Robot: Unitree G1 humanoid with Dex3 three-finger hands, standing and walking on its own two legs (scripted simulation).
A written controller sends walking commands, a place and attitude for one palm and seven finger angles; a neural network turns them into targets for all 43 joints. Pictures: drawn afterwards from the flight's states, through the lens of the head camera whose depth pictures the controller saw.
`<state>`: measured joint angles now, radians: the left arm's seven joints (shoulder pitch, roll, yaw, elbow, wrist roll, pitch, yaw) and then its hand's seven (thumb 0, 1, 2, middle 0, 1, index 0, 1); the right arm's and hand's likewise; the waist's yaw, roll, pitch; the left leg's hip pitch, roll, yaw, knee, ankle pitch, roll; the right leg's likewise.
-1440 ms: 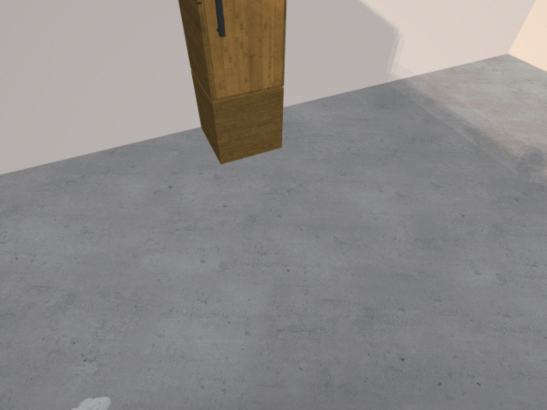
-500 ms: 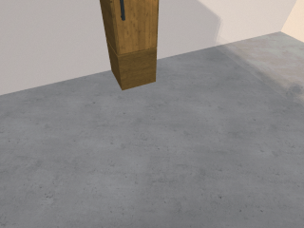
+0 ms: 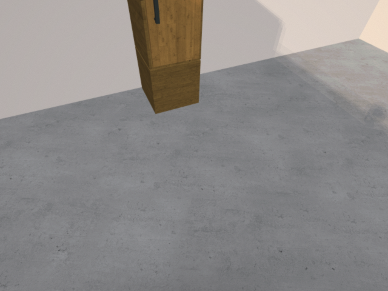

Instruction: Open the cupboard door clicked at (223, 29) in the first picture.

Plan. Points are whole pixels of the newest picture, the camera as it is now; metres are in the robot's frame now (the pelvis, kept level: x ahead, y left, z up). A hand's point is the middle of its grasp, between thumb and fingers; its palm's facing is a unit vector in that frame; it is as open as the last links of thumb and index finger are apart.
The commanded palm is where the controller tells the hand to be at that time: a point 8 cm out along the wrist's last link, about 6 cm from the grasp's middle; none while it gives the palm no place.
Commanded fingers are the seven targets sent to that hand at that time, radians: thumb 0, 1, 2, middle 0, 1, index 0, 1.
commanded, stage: look at it before walking up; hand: left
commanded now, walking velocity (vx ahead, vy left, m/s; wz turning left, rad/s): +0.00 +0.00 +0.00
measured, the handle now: (155, 9) +1.49 +0.30 +0.01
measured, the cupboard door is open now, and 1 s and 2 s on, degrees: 0 0 0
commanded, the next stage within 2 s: walk to a spot facing it in 0.10 s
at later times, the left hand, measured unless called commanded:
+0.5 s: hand out of the picture +0.05 +0.19 -0.18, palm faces -0.09 -0.97 -0.23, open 7.4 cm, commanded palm none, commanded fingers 0.00 0.90 0.90 -0.20 -0.30 -0.20 -0.30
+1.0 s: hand (122, 258) +0.24 +0.21 -0.20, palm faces -0.20 -0.96 -0.17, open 7.4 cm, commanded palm none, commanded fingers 0.00 0.90 0.90 -0.20 -0.30 -0.20 -0.30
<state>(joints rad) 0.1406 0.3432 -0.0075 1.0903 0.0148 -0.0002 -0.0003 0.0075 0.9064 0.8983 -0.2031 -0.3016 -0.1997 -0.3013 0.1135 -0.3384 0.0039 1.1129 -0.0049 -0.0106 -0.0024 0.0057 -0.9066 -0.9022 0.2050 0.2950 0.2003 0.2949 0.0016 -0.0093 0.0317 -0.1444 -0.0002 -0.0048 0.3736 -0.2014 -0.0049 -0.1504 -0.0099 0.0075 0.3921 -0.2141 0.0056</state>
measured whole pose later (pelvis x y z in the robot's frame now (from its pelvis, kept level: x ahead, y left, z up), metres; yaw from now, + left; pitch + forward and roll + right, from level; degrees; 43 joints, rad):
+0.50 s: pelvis +0.04 -0.01 -0.02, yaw -6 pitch -1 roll +0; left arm 0.33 0.23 0.02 1.06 0.03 0.01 -0.03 0.01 0.91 0.90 -0.20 -0.30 -0.20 -0.30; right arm 0.26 -0.24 -0.02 1.07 -0.02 -0.01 0.00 0.00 -0.91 -0.90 0.20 0.29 0.20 0.29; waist 0.02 0.01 0.00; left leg -0.16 0.06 0.09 0.58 -0.40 -0.02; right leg -0.23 0.01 0.01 0.62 -0.36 -0.02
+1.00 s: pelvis +0.22 +0.02 -0.02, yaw -16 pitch +0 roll +0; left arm 0.36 0.20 0.07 1.10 0.03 -0.01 0.00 0.01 0.91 0.90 -0.20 -0.30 -0.20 -0.30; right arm 0.19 -0.12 -0.04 1.00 -0.02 -0.08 -0.02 0.00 -0.92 -0.90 0.20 0.29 0.20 0.29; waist 0.03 -0.06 0.04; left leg -0.31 0.07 0.19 0.59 -0.27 0.03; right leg -0.42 -0.04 -0.02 1.22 -0.38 -0.04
